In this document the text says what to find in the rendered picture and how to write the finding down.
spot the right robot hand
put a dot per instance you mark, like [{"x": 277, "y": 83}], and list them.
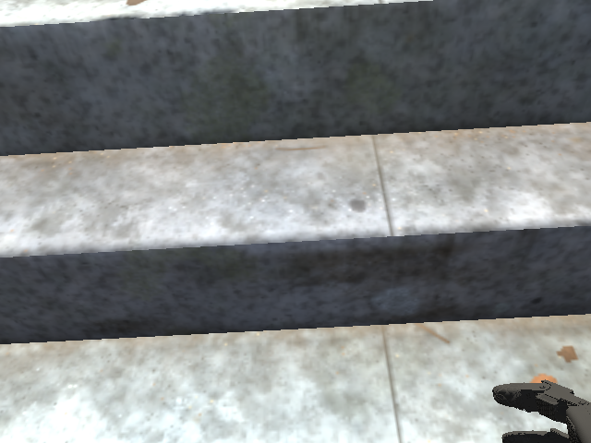
[{"x": 553, "y": 401}]

